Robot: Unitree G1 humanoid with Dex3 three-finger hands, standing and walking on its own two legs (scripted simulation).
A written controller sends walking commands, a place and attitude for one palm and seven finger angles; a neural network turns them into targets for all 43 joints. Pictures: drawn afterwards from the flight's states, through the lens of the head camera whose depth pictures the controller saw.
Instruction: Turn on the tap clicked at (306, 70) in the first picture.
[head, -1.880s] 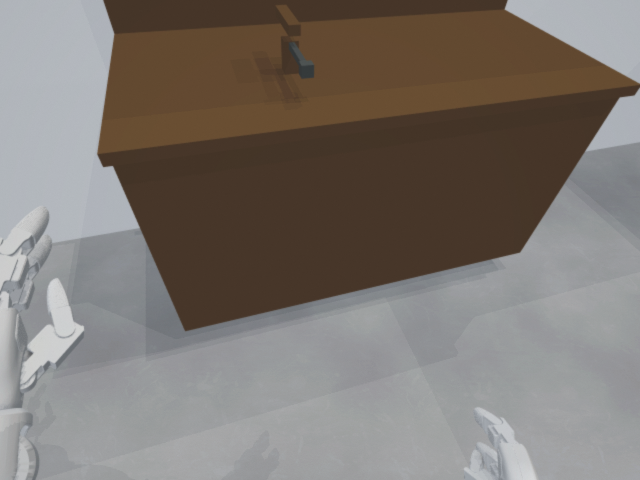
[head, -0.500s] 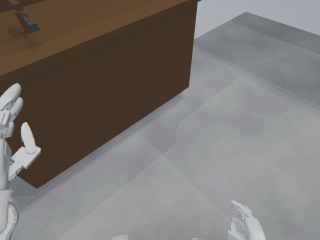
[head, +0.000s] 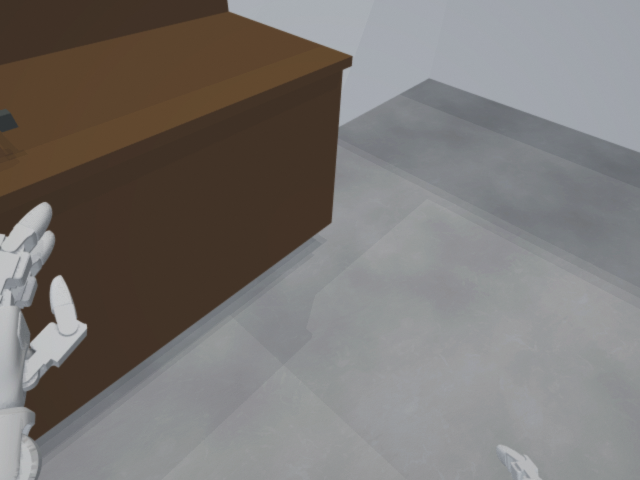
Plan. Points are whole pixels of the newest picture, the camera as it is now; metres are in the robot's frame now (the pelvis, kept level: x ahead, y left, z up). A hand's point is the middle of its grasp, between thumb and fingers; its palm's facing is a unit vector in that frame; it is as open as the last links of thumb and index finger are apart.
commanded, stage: walk to a spot facing it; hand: left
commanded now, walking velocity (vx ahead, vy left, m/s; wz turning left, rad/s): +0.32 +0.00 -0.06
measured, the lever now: (3, 120) +0.66 +0.63 +0.11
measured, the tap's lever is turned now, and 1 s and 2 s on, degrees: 0 0 0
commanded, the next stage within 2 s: turn to face it in 0.22 s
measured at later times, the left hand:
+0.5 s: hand (206, 206) +0.39 +0.17 +0.16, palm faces +0.33 -0.82 -0.47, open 7.4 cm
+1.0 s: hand (166, 214) +0.36 +0.20 +0.18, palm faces +0.54 -0.72 -0.43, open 7.4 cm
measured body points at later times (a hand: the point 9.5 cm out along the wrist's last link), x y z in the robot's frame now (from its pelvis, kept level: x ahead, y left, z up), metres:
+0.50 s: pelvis +0.14 -0.04 -0.03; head +0.19 -0.06 +0.42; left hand +0.37 +0.21 +0.19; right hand +0.29 -0.28 -0.14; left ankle +0.06 +0.10 -0.67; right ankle +0.23 -0.14 -0.74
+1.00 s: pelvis +0.20 -0.07 -0.01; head +0.23 -0.06 +0.44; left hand +0.32 +0.24 +0.20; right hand +0.41 -0.22 -0.09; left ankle +0.21 +0.08 -0.74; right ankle +0.20 -0.19 -0.71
